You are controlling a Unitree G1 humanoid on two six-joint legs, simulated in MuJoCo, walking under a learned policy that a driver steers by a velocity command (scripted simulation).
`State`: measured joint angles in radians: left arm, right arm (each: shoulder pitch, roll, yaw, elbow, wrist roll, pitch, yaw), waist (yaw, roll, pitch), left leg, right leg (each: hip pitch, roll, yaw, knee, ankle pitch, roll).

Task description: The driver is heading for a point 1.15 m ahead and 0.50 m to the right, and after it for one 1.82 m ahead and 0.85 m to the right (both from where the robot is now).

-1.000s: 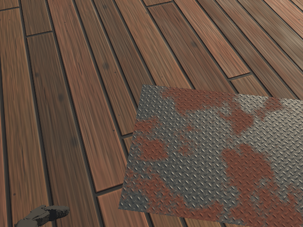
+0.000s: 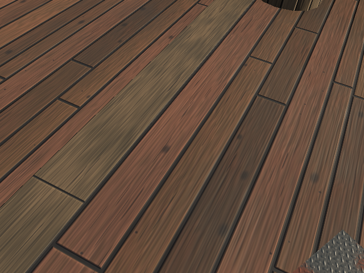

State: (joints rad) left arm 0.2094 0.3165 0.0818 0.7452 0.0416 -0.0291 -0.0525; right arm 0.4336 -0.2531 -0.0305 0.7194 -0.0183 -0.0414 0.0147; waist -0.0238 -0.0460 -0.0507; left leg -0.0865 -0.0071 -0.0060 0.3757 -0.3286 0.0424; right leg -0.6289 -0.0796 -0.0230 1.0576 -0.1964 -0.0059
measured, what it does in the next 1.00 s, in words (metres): walks ahead, turning right: right foot, then left foot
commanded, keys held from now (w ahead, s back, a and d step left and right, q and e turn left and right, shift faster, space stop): w+e+shift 0.90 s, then w+shift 0.10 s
